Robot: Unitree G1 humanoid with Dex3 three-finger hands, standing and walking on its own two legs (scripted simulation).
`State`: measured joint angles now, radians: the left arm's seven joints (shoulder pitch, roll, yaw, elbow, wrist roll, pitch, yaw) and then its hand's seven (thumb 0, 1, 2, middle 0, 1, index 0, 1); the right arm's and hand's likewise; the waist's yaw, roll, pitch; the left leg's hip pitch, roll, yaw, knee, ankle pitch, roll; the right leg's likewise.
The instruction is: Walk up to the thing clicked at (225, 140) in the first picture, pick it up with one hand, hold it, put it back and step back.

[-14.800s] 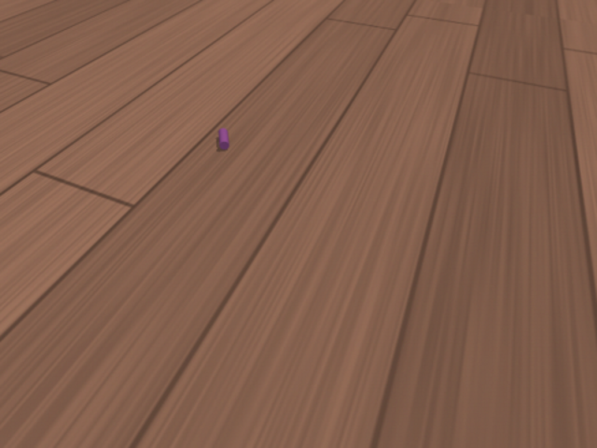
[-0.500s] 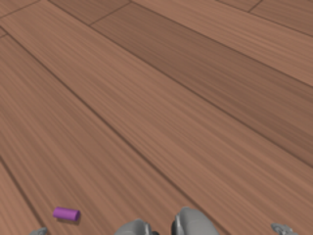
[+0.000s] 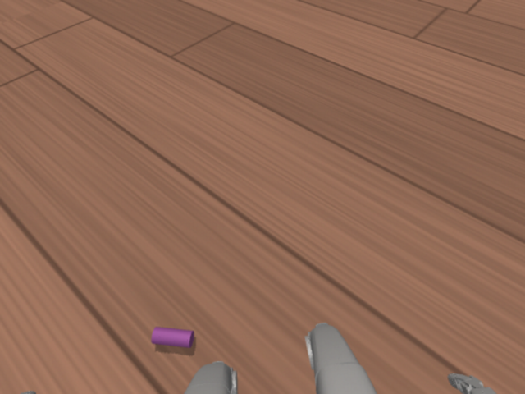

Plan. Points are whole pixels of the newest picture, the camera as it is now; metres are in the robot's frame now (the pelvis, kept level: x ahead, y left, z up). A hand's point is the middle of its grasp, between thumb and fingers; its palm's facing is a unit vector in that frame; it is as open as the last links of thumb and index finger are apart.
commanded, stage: walk up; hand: left
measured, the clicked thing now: (173, 337) +0.37 +0.31 -0.69
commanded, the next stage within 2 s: none
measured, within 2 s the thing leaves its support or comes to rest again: neither
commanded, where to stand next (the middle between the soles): -0.06 +0.14 m, yaw -11 degrees
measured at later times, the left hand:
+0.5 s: hand out of the picture -0.01 +0.44 -0.08, palm faces -0.11 -0.81 -0.57, open 7.4 cm
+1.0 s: hand out of the picture -0.06 +0.45 -0.12, palm faces -0.21 -0.91 -0.36, open 7.4 cm
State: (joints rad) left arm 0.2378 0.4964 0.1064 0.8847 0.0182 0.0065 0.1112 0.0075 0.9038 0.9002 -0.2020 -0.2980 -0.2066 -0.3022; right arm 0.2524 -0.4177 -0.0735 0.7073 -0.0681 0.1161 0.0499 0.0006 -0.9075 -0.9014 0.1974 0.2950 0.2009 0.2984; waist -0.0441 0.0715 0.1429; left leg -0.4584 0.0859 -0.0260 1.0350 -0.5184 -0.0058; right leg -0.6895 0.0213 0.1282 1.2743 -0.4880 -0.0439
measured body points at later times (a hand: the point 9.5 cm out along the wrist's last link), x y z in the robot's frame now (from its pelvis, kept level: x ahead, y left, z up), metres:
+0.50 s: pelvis -0.13 +0.16 +0.02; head -0.08 +0.11 +0.46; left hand -0.01 +0.48 -0.05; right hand -0.06 -0.17 -0.11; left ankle -0.13 +0.36 -0.60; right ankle -0.07 -0.01 -0.68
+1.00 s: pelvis -0.16 +0.18 +0.03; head -0.11 +0.18 +0.47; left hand -0.05 +0.50 -0.10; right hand -0.20 -0.18 -0.06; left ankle -0.15 +0.38 -0.68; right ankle -0.18 +0.06 -0.68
